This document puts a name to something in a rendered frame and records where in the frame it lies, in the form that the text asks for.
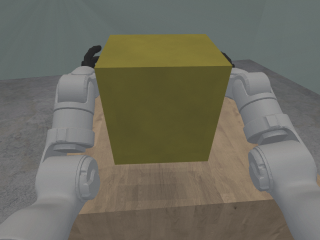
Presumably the robot left forearm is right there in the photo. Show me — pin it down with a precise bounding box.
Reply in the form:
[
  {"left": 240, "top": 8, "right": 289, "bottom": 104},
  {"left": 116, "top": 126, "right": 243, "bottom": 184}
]
[{"left": 35, "top": 66, "right": 100, "bottom": 197}]

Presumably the carton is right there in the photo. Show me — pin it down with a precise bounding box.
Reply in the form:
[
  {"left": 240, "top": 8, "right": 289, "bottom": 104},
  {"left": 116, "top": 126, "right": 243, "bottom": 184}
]
[{"left": 94, "top": 34, "right": 233, "bottom": 165}]

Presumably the left robot upper arm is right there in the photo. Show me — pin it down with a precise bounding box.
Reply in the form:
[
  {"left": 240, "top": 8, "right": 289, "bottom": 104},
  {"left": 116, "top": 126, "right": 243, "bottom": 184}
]
[{"left": 0, "top": 155, "right": 101, "bottom": 240}]

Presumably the left robot hand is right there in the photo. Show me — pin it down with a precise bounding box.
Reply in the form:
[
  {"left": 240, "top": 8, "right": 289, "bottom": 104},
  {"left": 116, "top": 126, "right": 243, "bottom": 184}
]
[{"left": 81, "top": 45, "right": 102, "bottom": 69}]

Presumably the robot right forearm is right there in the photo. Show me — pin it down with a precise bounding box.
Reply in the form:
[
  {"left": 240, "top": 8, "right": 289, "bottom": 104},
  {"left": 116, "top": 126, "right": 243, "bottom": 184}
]
[{"left": 225, "top": 67, "right": 318, "bottom": 181}]

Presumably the right robot upper arm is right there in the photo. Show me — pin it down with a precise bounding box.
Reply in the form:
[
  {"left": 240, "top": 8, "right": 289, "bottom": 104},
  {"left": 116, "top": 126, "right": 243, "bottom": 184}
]
[{"left": 248, "top": 139, "right": 320, "bottom": 240}]

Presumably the pedestal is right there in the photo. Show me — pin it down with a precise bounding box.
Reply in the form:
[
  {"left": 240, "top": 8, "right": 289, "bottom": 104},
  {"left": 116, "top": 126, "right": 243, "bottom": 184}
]
[{"left": 67, "top": 95, "right": 320, "bottom": 240}]

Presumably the right robot hand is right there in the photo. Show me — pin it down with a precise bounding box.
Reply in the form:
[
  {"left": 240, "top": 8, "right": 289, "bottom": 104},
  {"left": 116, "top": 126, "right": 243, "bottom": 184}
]
[{"left": 221, "top": 51, "right": 235, "bottom": 68}]

